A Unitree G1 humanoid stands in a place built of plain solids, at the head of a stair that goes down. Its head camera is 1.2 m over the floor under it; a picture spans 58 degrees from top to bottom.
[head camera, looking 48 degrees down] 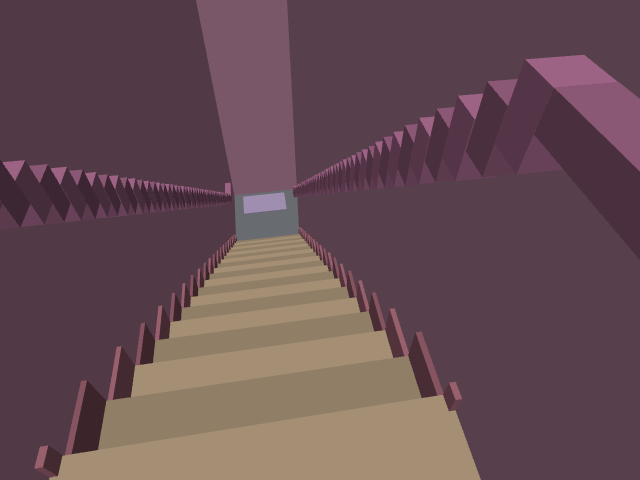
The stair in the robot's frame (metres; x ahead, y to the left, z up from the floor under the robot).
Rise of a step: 0.21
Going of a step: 0.23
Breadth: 1.07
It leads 9 degrees to the left of straight ahead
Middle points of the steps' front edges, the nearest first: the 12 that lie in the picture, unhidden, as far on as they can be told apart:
0.42 0.16 0.00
0.64 0.19 -0.20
0.86 0.23 -0.41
1.09 0.27 -0.62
1.31 0.30 -0.83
1.54 0.34 -1.03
1.76 0.37 -1.24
1.98 0.41 -1.45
2.21 0.44 -1.65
2.43 0.48 -1.86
2.66 0.51 -2.07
2.88 0.55 -2.27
